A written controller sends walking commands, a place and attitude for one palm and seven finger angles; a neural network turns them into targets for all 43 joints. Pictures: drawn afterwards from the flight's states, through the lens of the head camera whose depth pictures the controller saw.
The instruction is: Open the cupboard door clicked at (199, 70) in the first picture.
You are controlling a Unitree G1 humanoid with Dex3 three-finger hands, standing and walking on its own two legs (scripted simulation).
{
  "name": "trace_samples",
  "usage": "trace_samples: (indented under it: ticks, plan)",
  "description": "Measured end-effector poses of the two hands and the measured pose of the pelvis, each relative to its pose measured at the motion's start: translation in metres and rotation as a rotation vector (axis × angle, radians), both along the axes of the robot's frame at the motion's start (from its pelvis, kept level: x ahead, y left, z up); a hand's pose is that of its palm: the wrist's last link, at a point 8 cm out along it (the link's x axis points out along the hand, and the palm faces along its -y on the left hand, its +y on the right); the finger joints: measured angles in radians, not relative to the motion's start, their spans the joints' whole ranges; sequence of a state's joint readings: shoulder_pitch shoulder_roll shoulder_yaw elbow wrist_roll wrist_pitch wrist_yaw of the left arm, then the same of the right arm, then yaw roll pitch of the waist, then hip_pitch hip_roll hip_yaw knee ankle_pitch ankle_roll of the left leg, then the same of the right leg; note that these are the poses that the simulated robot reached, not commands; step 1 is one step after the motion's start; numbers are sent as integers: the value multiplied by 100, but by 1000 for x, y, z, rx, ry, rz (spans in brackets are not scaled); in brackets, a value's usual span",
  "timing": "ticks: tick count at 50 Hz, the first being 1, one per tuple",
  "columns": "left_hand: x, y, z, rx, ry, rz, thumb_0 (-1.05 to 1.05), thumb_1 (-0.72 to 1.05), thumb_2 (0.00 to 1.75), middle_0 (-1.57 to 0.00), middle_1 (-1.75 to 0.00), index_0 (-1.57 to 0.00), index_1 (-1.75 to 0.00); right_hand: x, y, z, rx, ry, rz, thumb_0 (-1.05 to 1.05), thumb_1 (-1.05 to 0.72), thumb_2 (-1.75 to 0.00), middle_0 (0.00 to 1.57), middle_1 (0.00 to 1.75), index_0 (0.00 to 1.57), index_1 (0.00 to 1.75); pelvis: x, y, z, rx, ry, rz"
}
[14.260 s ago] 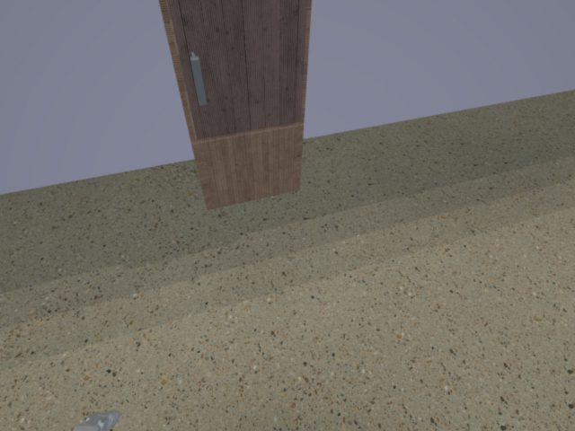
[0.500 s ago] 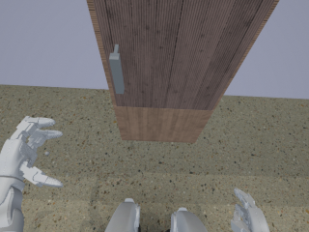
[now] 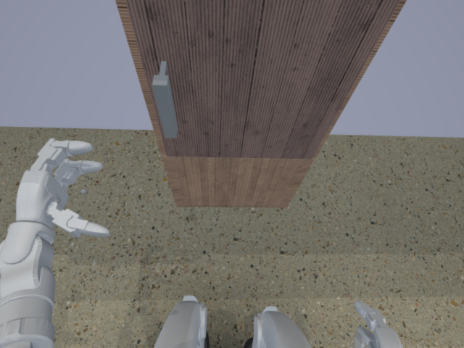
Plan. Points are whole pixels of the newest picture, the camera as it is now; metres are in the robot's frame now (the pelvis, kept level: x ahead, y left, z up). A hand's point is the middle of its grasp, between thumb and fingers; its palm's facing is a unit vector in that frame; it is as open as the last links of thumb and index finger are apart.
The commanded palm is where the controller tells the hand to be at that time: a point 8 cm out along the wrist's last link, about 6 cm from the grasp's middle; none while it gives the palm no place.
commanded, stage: move the hooked fingers beside the handle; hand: left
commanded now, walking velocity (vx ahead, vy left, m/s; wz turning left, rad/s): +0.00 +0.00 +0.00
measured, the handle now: (167, 101) +0.58 +0.16 +0.01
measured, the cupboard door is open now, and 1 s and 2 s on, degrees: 0 0 0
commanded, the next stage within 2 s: none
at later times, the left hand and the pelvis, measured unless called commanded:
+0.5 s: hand (107, 151) +0.44 +0.24 +0.03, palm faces +0.05 -1.00 -0.02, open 14.0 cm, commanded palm +0.42 +0.28 +0.03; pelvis +0.00 +0.00 -0.01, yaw -1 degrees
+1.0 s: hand (129, 118) +0.52 +0.22 +0.02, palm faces +0.04 -1.00 +0.00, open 14.0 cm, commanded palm +0.50 +0.26 +0.02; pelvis +0.00 +0.00 -0.02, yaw -2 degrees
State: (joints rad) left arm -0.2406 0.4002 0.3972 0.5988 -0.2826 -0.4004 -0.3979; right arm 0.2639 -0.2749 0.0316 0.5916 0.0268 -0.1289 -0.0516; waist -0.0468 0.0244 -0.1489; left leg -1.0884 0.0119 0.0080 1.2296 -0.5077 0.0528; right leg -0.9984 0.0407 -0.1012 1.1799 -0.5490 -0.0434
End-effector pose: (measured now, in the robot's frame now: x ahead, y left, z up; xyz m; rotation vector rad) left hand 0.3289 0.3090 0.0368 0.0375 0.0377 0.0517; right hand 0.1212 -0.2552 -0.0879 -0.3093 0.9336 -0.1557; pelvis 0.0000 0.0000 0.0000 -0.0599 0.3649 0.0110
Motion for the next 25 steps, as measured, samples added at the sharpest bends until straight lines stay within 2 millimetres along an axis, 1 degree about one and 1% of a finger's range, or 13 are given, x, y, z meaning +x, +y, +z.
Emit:
trace_samples:
  ticks: [6,11,17,25]
  plan:
    - [20,-7,-7,-13,8,-18,-1,-50,30,-30,-120,-30,-120,-15,-3,-6,-12,57,-22,1,-91,-90,21,30,20,30,-1,1,-3,-3,9,0]
    - [38,-14,-5,-12,-9,-24,-1,-50,30,-30,-120,-30,-120,-27,-4,-8,-16,93,-44,1,-91,-90,21,30,20,30,-2,2,-3,-3,17,-6]
    - [59,-12,-7,-16,3,3,-1,-49,30,-30,-120,-30,-120,-40,-5,-11,-14,139,-64,1,-91,-90,21,30,20,30,-2,3,-5,-3,29,-11]
    - [84,-14,-10,-22,-2,-2,-1,-49,30,-30,-120,-30,-120,-60,-7,-19,-22,220,-86,1,-91,-90,21,30,20,30,-3,3,-10,-8,51,-13]
